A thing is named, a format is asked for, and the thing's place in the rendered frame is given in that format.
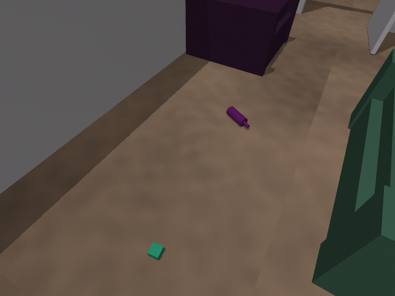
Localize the armchair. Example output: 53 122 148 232
186 0 300 76

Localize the sofa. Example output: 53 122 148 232
312 49 395 296

